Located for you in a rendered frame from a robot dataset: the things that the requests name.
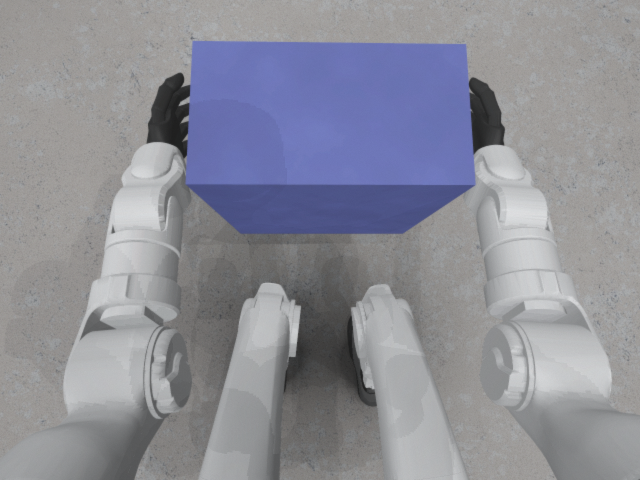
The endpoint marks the robot right shin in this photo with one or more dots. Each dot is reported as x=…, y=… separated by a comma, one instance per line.
x=376, y=290

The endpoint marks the right robot forearm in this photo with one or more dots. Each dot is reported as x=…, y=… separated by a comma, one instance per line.
x=524, y=273

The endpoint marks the right robot thigh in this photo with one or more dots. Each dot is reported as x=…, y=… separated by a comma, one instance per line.
x=417, y=439

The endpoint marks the robot right upper arm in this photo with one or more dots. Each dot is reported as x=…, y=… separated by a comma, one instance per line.
x=554, y=379

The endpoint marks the robot right hand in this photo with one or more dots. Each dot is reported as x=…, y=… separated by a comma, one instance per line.
x=487, y=128

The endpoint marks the left robot forearm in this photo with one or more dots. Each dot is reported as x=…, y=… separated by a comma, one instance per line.
x=138, y=285

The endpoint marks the carton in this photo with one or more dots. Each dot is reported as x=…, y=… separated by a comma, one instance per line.
x=326, y=137

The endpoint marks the robot left hand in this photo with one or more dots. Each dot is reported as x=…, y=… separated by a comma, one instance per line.
x=164, y=125

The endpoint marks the robot left upper arm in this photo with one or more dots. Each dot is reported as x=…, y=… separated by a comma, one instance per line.
x=120, y=386

